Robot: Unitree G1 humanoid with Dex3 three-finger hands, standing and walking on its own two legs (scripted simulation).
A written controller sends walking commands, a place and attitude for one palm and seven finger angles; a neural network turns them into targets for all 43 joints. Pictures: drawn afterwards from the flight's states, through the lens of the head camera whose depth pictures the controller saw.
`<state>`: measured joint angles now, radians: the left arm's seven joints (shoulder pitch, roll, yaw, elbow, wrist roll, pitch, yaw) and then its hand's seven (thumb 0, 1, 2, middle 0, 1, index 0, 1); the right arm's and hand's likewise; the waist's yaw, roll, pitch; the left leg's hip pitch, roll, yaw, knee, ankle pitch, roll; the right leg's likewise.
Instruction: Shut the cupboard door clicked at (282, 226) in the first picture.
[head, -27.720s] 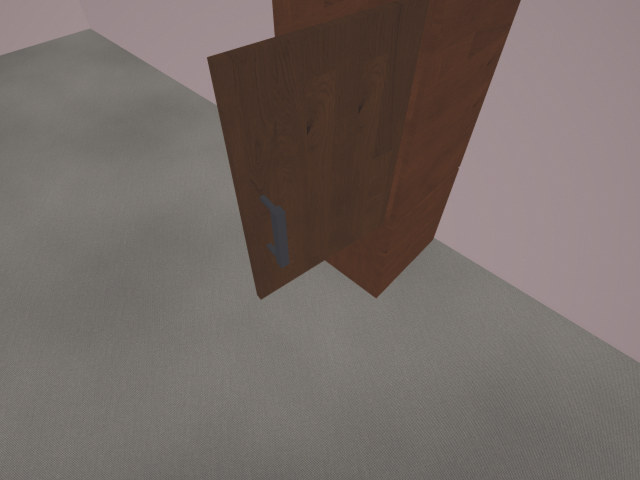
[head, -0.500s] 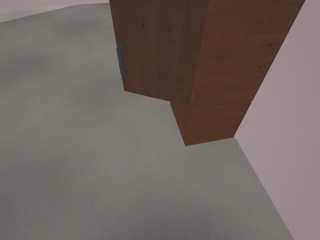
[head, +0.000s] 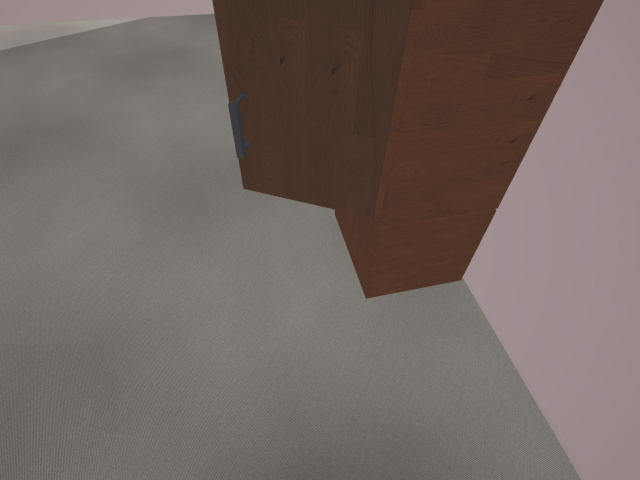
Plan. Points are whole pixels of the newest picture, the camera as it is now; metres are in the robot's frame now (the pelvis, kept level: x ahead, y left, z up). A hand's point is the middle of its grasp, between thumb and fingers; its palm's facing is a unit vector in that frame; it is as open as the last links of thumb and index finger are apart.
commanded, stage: look to check the result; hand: left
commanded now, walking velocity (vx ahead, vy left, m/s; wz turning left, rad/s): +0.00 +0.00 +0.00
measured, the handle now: (241, 126) +0.95 +0.25 -0.10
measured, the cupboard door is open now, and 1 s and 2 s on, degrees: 60 60 60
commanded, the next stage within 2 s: walk to a spot facing it in 0.60 s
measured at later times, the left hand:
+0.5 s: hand out of the picture +0.03 +0.19 -0.17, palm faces +0.01 -0.97 -0.24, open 7.4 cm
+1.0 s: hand out of the picture +0.06 +0.20 -0.19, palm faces +0.13 -0.96 -0.24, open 7.4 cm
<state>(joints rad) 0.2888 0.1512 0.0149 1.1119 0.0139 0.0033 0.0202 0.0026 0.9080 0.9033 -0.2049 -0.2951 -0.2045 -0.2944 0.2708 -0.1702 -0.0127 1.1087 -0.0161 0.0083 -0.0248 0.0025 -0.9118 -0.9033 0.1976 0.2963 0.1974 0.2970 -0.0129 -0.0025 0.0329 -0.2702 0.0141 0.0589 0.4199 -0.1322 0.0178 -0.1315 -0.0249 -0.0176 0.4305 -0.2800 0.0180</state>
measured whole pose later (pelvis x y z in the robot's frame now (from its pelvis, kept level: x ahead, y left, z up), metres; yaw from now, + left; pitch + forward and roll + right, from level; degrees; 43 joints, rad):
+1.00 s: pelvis +0.03 -0.01 -0.01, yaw +7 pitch -1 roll -1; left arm 0.21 0.21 0.05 1.01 0.02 0.02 0.03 0.00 0.91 0.90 -0.21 -0.30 -0.21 -0.29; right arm 0.20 -0.21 -0.03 1.04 -0.02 0.05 -0.01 0.00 -0.91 -0.90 0.20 0.30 0.20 0.30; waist -0.02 0.00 0.10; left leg -0.35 0.01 0.03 0.70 -0.35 -0.01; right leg -0.10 -0.05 -0.13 0.55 -0.41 0.01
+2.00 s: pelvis +0.03 -0.05 -0.01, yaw +45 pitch +0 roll +0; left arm 0.22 0.25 0.08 0.87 0.02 0.04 -0.01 0.01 0.91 0.90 -0.20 -0.29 -0.20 -0.29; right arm 0.16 -0.23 -0.04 0.88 -0.04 0.04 0.01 0.00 -0.91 -0.90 0.20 0.30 0.20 0.30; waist 0.00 0.01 0.09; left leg -0.29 -0.01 -0.07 0.56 -0.28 -0.01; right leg -0.40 -0.06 -0.05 0.81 -0.44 0.06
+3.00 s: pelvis +0.19 +0.21 -0.01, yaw +75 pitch +0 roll +1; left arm 0.16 0.15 0.05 0.88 0.02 -0.05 0.00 0.00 0.91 0.90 -0.20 -0.29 -0.20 -0.29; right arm 0.29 -0.21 -0.06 1.04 -0.02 0.01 0.00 0.01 -0.91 -0.90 0.20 0.30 0.20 0.30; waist -0.03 0.04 0.08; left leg -0.42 0.01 0.01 1.14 -0.39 0.01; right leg -0.31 -0.08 -0.16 0.54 -0.23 -0.03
